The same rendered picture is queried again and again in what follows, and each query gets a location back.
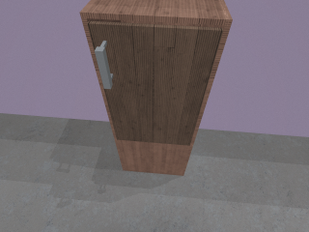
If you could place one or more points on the cupboard door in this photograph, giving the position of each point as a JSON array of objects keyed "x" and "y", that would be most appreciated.
[{"x": 160, "y": 77}]

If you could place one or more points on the handle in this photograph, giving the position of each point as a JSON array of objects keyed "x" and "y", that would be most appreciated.
[{"x": 103, "y": 66}]

